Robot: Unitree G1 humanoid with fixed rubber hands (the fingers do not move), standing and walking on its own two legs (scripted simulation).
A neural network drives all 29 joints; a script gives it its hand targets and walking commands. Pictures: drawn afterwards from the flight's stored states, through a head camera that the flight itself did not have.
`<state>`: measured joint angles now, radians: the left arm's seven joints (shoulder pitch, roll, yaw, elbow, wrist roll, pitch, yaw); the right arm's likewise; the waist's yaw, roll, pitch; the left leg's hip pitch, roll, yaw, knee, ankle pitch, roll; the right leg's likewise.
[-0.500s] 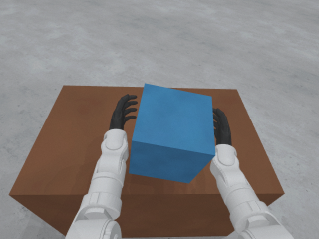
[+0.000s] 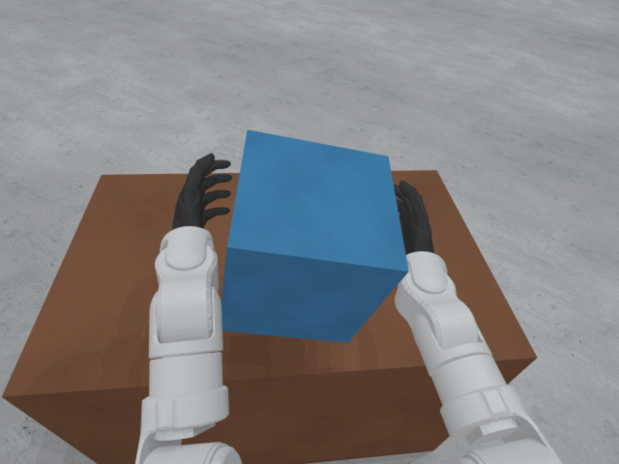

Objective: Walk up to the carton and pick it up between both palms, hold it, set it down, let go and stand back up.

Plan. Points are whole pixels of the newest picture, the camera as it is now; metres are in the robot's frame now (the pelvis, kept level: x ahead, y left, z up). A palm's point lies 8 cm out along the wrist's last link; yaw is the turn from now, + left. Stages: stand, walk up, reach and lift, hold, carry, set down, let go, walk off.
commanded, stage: reach and lift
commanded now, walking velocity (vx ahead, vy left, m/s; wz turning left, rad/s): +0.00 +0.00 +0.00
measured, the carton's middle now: (301, 245) +0.36 +0.00 +0.10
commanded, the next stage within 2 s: hold in 1.02 s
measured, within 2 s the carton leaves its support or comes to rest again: neither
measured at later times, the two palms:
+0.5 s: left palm (206, 217) +0.34 +0.11 +0.17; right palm (431, 231) +0.34 -0.16 +0.14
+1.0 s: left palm (191, 217) +0.34 +0.13 +0.17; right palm (420, 219) +0.34 -0.14 +0.16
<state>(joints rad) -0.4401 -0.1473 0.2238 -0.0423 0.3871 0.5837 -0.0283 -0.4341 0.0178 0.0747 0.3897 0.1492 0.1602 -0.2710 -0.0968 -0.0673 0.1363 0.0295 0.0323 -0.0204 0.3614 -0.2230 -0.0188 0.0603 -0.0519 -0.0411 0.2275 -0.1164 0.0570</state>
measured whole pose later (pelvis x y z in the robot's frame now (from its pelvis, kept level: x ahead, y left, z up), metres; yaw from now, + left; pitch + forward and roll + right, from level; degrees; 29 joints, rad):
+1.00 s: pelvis -0.01 -0.02 +0.00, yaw +2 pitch -11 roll -1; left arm -0.53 -0.12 0.27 0.02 0.41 0.64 -0.03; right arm -0.57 0.03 0.02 0.49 0.14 0.17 -0.24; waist -0.11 -0.09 0.13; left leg 0.04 0.04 -0.06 0.35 -0.20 -0.04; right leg 0.08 -0.04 -0.08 0.24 -0.12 0.04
